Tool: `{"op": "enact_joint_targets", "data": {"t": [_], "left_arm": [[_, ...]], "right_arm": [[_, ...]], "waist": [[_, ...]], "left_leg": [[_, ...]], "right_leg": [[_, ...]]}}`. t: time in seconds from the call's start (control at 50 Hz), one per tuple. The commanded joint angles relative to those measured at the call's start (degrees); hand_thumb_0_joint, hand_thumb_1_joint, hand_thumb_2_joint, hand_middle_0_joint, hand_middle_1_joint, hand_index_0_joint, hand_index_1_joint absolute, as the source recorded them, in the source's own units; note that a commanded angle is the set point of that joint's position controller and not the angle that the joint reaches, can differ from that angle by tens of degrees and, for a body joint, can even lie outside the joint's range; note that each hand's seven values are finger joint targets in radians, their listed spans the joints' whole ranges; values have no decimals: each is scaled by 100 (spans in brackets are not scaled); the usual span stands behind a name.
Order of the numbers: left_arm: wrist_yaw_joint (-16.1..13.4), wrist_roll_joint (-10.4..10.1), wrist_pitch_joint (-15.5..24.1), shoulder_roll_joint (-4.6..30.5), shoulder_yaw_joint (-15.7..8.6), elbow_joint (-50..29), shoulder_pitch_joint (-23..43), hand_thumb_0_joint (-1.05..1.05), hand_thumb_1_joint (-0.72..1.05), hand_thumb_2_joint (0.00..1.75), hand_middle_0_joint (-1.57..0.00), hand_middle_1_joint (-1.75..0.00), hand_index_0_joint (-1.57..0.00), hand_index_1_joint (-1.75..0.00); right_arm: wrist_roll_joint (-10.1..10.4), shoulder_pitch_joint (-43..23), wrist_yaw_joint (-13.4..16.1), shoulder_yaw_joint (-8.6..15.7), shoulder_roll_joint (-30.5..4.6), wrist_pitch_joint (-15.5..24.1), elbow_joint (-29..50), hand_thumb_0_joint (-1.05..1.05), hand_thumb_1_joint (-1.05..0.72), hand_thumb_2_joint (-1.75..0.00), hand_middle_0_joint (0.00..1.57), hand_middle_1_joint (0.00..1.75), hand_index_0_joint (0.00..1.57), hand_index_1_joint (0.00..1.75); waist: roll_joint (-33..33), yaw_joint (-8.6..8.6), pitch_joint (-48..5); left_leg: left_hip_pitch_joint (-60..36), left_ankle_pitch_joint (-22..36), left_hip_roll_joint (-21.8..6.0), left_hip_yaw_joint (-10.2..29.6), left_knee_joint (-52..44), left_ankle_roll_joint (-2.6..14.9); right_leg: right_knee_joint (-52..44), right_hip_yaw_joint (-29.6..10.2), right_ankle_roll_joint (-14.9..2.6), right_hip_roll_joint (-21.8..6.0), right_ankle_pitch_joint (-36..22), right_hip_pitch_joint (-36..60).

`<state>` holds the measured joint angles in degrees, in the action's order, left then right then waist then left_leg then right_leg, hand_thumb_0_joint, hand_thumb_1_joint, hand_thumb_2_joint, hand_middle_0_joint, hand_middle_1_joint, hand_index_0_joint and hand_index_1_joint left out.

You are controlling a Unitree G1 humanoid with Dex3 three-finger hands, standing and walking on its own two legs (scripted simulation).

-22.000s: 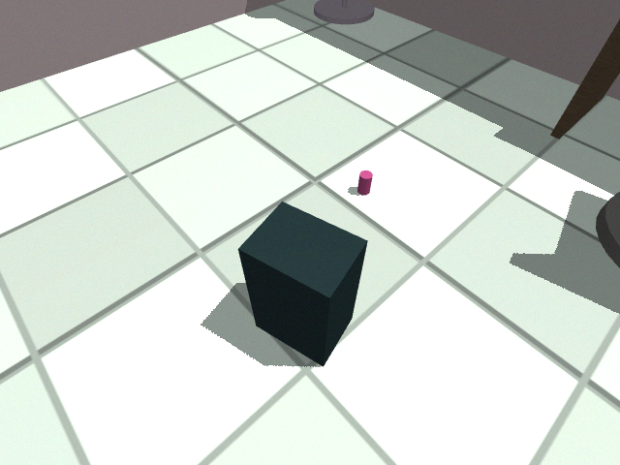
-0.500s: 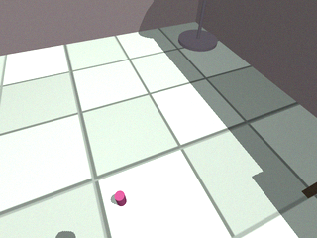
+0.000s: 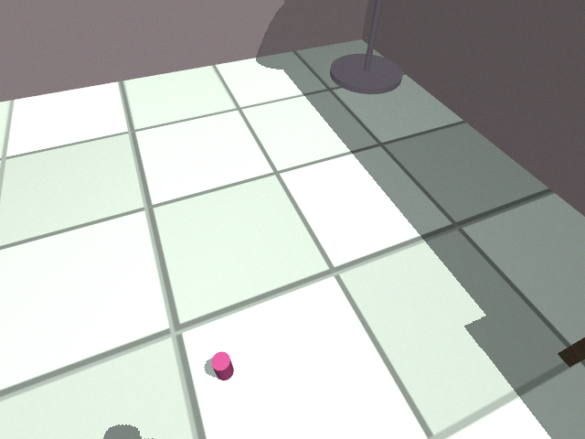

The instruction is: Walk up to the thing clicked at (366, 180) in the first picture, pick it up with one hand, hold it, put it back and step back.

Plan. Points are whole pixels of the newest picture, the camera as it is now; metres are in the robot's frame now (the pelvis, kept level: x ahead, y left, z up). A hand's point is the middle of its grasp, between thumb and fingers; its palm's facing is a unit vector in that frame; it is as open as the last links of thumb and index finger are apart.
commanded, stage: stand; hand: left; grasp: from above
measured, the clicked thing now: (223, 366) +0.44 +0.23 -0.73
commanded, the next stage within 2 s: rise first in 0.44 s
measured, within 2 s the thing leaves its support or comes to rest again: neither
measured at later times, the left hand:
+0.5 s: hand out of the picture +0.07 +0.25 -0.16, palm faces -0.04 -0.94 -0.34, open 7.4 cm
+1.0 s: hand out of the picture +0.13 +0.25 -0.20, palm faces -0.10 -0.92 -0.38, open 12.8 cm
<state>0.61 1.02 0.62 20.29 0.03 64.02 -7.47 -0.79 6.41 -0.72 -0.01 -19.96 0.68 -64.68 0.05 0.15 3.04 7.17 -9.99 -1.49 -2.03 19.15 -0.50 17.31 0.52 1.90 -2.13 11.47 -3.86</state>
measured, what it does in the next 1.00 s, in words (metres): stands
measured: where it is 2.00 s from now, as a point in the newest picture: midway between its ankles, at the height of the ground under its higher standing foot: outside the picture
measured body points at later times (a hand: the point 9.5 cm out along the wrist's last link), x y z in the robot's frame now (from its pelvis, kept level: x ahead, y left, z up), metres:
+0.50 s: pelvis +0.01 +0.00 +0.00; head +0.02 +0.00 +0.45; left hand +0.07 +0.30 -0.13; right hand +0.08 -0.30 -0.13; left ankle +0.01 +0.12 -0.75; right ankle -0.02 -0.14 -0.75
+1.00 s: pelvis -0.01 +0.00 -0.05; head +0.06 +0.00 +0.40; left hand +0.14 +0.30 -0.17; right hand +0.10 -0.26 -0.16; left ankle +0.01 +0.12 -0.75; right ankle -0.02 -0.14 -0.75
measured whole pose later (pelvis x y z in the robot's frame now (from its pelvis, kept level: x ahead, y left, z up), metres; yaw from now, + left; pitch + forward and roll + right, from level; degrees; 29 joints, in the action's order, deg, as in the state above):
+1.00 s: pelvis -0.01 +0.00 -0.05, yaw +0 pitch +11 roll -1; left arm 1.7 10.1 -8.0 18.7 -8.2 49.6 -2.6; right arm 1.4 14.3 -0.1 1.9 -14.3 2.5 -38.4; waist 0.7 -1.6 -2.8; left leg 36.8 -21.6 -2.9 -0.7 47.4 -0.7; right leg 45.7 0.7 1.4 -1.2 23.5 -33.3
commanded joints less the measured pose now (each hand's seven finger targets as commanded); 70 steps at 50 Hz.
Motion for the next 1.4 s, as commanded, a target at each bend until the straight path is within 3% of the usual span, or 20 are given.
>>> {"op": "enact_joint_targets", "data": {"t": [0.0,0.24,0.44,0.52,0.54,0.56,0.58,0.6,0.64,0.68,0.72,0.78,0.86,0.92,1.0,1.08,1.1,1.26,1.32,1.38], "left_arm": [[-105,-28,90,1216,-248,-304,168,0,90,90,-20,-30,-20,-30],[-103,-33,84,1208,-236,-289,146,0,90,90,-20,-30,-20,-30],[-130,-30,110,1247,-238,-318,206,0,90,90,-20,-30,-20,-30],[-124,-34,106,1235,-227,-303,147,0,82,98,-16,-38,-16,-38],[-227,-336,646,296,-262,-2314,2158,0,74,99,-22,-46,-18,-46],[-250,-316,582,525,-351,-1796,2850,0,66,98,-22,-53,-18,-54],[-260,-230,329,761,-548,-762,1952,0,58,98,-18,-61,-15,-62],[-194,-159,231,1021,-755,-490,1505,0,50,95,-17,-69,-15,-70],[-93,59,234,1509,-1030,-819,1828,0,34,94,-12,-85,-13,-84],[95,394,82,1318,-1150,-232,893,0,20,92,-10,-97,-13,-94],[166,607,-43,1398,-1362,-703,462,0,4,93,-6,-104,-10,-101],[141,775,-420,966,-1056,-1102,597,0,-20,96,-4,-109,-7,-106],[49,892,-805,947,-1025,-1551,654,0,-51,99,-7,-108,-7,-108],[-7,913,-841,863,-1070,-1968,710,0,-58,99,-8,-109,-7,-109],[-49,999,-659,1043,-1334,-2930,553,0,-56,98,-6,-111,-6,-110],[-40,1138,-717,1062,-1326,-3469,44,0,-56,99,-6,-111,-6,-111],[-27,1144,-776,978,-1290,-3463,-113,0,-56,99,-7,-110,-6,-110],[15,1278,-1138,879,-1218,-4054,-626,0,-54,95,-7,-110,-7,-109],[-1,1367,-1175,911,-1264,-4198,-760,0,-52,94,-5,-110,-7,-109],[-47,1477,-1104,965,-1247,-4364,-551,0,-52,95,-6,-110,-7,-109]], "right_arm": [[35,-198,110,240,-1258,118,344,0,-90,-90,20,30,20,30],[30,-226,102,238,-1250,110,341,0,-90,-90,20,30,20,30],[28,-201,111,252,-1225,112,341,0,-90,-90,20,30,20,30],[35,-212,104,236,-1213,101,326,0,-94,-92,20,30,20,30],[422,-64,235,-7,-295,367,1932,0,-101,-93,20,30,20,30],[428,234,288,45,-478,338,1639,0,-96,-92,20,30,20,30],[409,406,315,102,-611,262,1585,0,-96,-92,20,30,20,30],[408,482,312,190,-648,199,1713,0,-92,-91,20,30,20,30],[338,699,380,342,-649,218,1925,0,-92,-91,20,30,20,30],[201,863,307,479,-606,238,2091,0,-94,-91,20,30,20,30],[192,874,266,568,-563,228,2421,0,-94,-91,20,30,20,30],[234,630,231,520,-443,223,2802,0,-91,-90,20,30,20,30],[275,522,173,519,-416,276,3217,0,-91,-90,20,30,20,30],[255,620,144,528,-374,412,3360,0,-91,-90,20,30,20,30],[192,712,162,585,-295,622,3541,0,-88,-90,20,30,20,30],[162,701,258,587,-264,733,3634,0,-90,-90,20,30,20,30],[156,702,270,602,-281,744,3664,0,-89,-90,20,30,20,30],[99,561,363,530,-200,923,3855,0,-90,-90,20,30,20,30],[78,488,364,508,-169,976,3938,0,-87,-89,20,30,20,30],[75,496,338,504,-161,1051,3994,0,-87,-89,20,30,20,30]], "waist": [[33,-14,-448],[28,-11,-355],[-22,-51,-555],[-11,-35,-455],[106,-680,-30],[-90,-562,-244],[-276,-503,-144],[-176,-255,-186],[-165,-178,-1049],[14,-99,-1395],[301,233,-2146],[373,107,-1721],[149,8,-1348],[37,-91,-1434],[304,-87,-2153],[431,-93,-2372],[395,-179,-2351],[276,-241,-2255],[333,-167,-2237],[347,-244,-2416]], "left_leg": [[-249,1024,-656,548,-263,181],[-215,781,-639,555,-313,151],[-357,1322,-674,530,-187,167],[-307,1118,-662,519,-231,153],[410,258,130,-121,111,98],[358,130,132,-100,210,102],[576,-86,167,-109,337,122],[816,85,130,-105,518,108],[736,452,138,-64,870,115],[1092,750,193,-18,1328,83],[939,1204,242,-20,1489,26],[1300,942,217,-7,1548,-9],[1983,224,141,53,1894,18],[2365,-193,96,99,2264,42],[2535,-121,63,150,2882,51],[2633,133,28,154,3218,57],[2671,142,7,190,3276,67],[3274,-111,22,210,3743,104],[3533,-293,24,228,3890,101],[3682,-154,8,254,4185,121]], "right_leg": [[-267,-407,-271,-634,-931,-121],[-275,-386,-264,-604,-723,-223],[-211,-370,-263,-640,-1220,-89],[-260,-371,-263,-627,-1049,-116],[195,70,-204,201,-670,-1464],[272,120,-197,188,-533,-1239],[330,183,-232,228,-238,-1301],[515,209,-254,243,-269,-1370],[860,143,-239,229,-635,-1335],[1333,123,-273,211,-909,-1488],[1564,131,-309,214,-1183,-1176],[1597,165,-309,260,-816,-1595],[1905,216,-309,306,-32,-2280],[2291,226,-302,326,339,-2789],[2986,192,-290,295,270,-3159],[3345,149,-284,278,83,-3484],[3381,153,-277,284,104,-3584],[3681,160,-252,276,244,-3953],[3856,181,-279,275,443,-4178],[4159,168,-277,277,314,-4437]]}}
